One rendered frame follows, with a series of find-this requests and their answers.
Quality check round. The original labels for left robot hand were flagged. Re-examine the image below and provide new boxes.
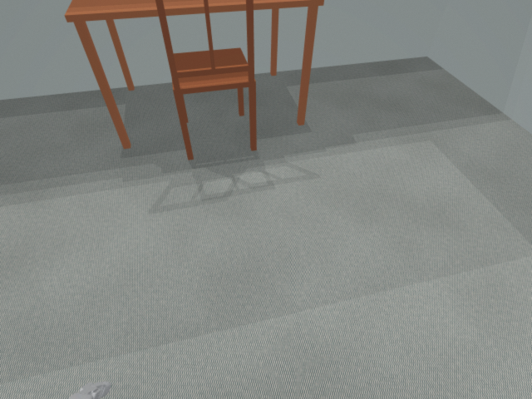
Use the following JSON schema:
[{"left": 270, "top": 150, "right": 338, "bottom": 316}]
[{"left": 69, "top": 382, "right": 111, "bottom": 399}]

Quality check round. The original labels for chair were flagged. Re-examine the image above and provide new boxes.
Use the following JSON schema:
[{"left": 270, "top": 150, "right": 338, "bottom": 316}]
[{"left": 155, "top": 0, "right": 257, "bottom": 160}]

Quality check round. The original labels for table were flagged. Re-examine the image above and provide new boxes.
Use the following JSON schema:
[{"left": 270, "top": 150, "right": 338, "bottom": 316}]
[{"left": 64, "top": 0, "right": 324, "bottom": 149}]

